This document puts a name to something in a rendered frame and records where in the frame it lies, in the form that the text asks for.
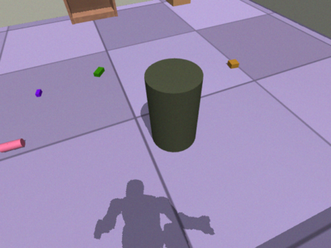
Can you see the bookshelf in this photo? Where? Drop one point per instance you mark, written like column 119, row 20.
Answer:
column 88, row 10

